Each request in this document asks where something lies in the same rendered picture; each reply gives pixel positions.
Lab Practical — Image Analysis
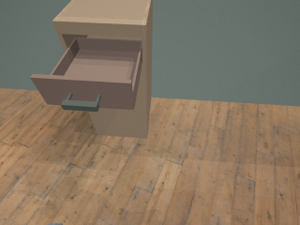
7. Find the handle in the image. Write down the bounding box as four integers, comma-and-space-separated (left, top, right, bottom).
61, 93, 101, 112

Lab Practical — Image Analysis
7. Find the cabinet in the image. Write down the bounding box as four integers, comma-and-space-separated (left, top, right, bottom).
52, 0, 153, 139

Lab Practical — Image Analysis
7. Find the drawer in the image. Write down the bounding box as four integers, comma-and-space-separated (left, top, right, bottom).
30, 37, 143, 110

